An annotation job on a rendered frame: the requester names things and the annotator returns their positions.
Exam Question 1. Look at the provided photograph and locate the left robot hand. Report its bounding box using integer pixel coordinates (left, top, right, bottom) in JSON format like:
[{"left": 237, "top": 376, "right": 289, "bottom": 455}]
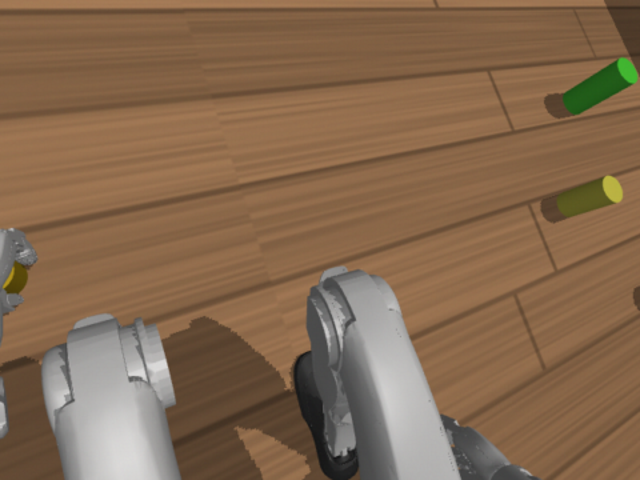
[{"left": 0, "top": 228, "right": 38, "bottom": 313}]

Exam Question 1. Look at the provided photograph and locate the right robot foot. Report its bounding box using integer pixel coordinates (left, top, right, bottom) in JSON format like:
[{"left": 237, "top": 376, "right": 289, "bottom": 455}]
[{"left": 294, "top": 351, "right": 359, "bottom": 480}]

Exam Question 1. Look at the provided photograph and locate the right robot hand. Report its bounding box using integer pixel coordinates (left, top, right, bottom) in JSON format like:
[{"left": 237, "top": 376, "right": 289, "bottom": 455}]
[{"left": 440, "top": 414, "right": 512, "bottom": 480}]

